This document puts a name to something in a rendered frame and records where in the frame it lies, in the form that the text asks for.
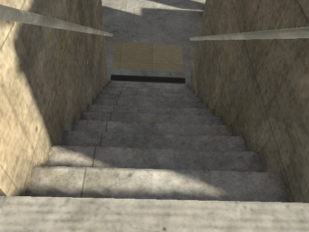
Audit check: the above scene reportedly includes stairs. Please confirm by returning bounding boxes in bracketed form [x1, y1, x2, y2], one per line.
[25, 80, 290, 203]

